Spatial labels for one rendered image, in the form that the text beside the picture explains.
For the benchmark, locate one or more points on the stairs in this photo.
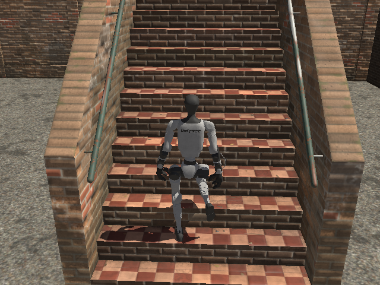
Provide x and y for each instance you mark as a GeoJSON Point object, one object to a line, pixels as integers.
{"type": "Point", "coordinates": [226, 52]}

